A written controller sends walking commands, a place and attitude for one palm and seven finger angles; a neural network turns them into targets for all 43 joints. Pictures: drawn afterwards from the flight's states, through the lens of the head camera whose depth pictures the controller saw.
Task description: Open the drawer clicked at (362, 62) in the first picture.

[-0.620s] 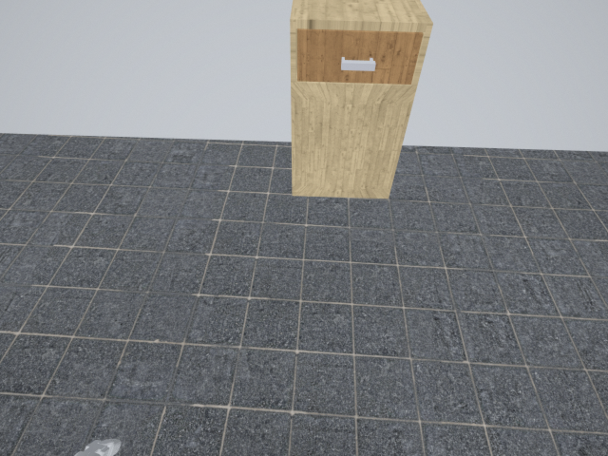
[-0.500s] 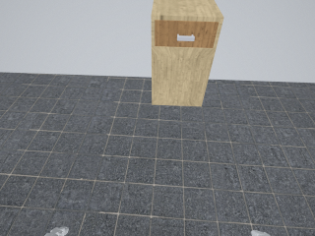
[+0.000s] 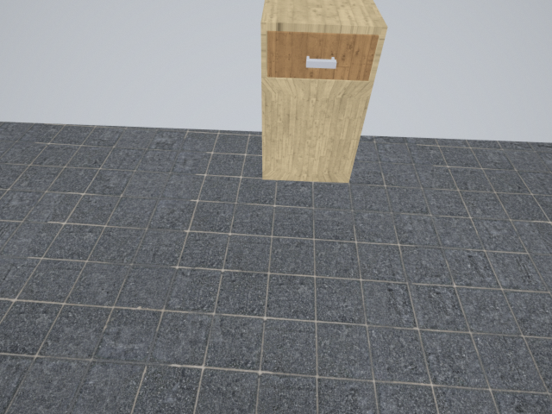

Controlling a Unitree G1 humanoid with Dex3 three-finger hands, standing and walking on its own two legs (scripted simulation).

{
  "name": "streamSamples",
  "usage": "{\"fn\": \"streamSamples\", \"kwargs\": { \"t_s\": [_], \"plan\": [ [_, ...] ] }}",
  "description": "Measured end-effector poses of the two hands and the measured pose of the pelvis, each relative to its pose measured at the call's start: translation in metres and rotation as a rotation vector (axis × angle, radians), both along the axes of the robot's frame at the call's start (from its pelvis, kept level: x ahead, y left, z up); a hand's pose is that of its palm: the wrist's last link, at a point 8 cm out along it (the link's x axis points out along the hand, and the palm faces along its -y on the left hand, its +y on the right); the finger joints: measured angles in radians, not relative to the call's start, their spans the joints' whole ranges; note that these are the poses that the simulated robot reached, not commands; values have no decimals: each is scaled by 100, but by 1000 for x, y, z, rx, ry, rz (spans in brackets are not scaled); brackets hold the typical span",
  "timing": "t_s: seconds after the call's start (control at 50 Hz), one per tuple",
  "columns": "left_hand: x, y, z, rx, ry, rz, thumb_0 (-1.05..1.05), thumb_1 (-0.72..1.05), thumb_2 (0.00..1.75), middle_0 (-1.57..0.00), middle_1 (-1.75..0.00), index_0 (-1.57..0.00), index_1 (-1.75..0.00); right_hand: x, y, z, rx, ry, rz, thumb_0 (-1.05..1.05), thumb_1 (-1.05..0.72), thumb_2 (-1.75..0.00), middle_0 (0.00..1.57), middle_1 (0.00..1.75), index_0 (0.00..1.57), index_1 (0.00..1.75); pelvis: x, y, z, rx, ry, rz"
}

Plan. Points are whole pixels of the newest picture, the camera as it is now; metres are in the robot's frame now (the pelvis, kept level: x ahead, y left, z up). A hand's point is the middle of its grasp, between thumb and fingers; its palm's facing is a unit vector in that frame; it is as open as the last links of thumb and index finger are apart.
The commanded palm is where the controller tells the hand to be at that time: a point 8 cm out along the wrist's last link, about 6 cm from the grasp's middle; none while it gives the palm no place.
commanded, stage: stand and wait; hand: left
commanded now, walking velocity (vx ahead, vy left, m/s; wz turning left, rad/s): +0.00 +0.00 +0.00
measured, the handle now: (320, 61) +1.38 -0.10 -0.10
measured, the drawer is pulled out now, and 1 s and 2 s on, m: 0.00 0.00 0.00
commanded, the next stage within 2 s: look at it before walking up in 0.30 s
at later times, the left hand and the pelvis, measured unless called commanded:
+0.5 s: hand out of the picture +0.07 +0.24 -0.16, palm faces -0.04 -0.95 -0.32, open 7.4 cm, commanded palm none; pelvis -0.01 +0.00 +0.00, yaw +0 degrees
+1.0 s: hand out of the picture +0.06 +0.25 -0.16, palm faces -0.04 -0.94 -0.33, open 7.4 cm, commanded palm none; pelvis +0.00 +0.00 +0.00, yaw -1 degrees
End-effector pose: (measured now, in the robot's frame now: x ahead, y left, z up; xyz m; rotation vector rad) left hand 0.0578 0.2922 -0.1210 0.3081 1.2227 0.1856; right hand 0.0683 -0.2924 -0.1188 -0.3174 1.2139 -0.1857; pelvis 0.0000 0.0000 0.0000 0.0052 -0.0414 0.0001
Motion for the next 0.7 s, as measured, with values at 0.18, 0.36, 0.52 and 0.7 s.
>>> {"fn": "streamSamples", "kwargs": {
  "t_s": [0.18, 0.36, 0.52, 0.7],
  "plan": [
    [-2, 0, 2, 2, -7, -6, 0, 91, 90, -20, -30, -20, -30, -12, 1, -2, 8, 16, -9, 1, -90, -90, 21, 30, 21, 30, -5, -1, 1, -1, -1, -1],
    [1, -3, 1, -8, -16, -16, 0, 91, 90, -20, -30, -20, -30, -11, 5, -1, 15, 5, -7, 1, -90, -90, 21, 30, 21, 30, -7, 0, 1, -1, 4, -3],
    [2, -3, 0, -12, -13, -17, 0, 91, 90, -20, -30, -20, -30, -6, 6, 0, 14, -7, -7, 1, -90, -90, 21, 30, 21, 30, -6, 2, 1, 0, 4, -6],
    [1, 0, 1, -7, -9, -13, 0, 91, 90, -20, -30, -20, -30, 0, 6, 2, 11, -17, -4, 1, -90, -90, 21, 30, 21, 30, -4, 3, 2, 0, 2, -8]
  ]
}}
